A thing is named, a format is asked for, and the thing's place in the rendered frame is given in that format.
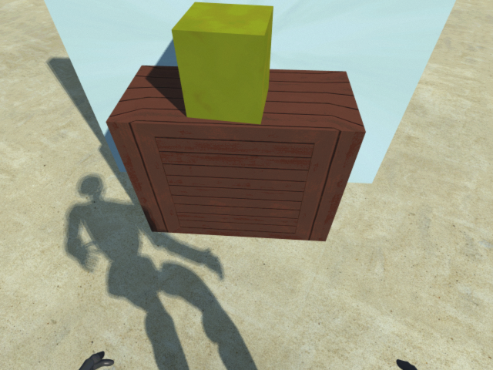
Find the pedestal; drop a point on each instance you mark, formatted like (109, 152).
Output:
(282, 179)

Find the carton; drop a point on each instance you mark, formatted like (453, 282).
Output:
(223, 57)

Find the robot left hand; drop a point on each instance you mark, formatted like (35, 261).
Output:
(96, 361)

